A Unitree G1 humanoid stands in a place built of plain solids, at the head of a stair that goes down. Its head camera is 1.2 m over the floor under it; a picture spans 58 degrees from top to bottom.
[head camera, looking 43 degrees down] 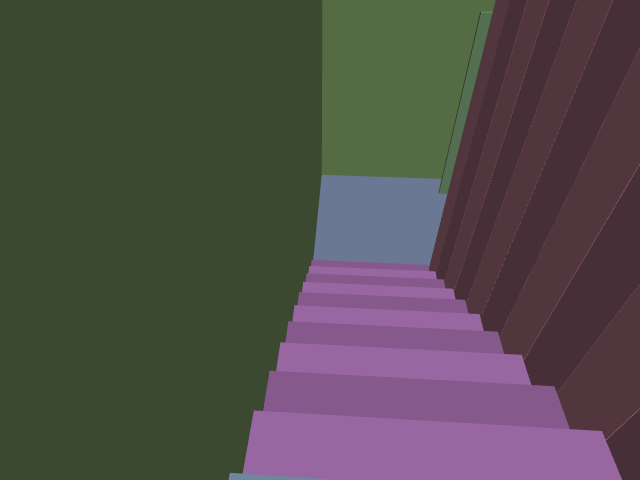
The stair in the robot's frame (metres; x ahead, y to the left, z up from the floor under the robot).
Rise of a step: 0.18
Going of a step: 0.25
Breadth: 1.11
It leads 3 degrees to the right of straight ahead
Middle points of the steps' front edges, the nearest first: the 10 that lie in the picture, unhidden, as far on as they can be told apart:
0.62 -0.34 -0.17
0.87 -0.35 -0.35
1.12 -0.37 -0.53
1.37 -0.38 -0.70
1.62 -0.40 -0.88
1.87 -0.41 -1.06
2.12 -0.43 -1.23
2.37 -0.44 -1.41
2.62 -0.46 -1.59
2.87 -0.47 -1.76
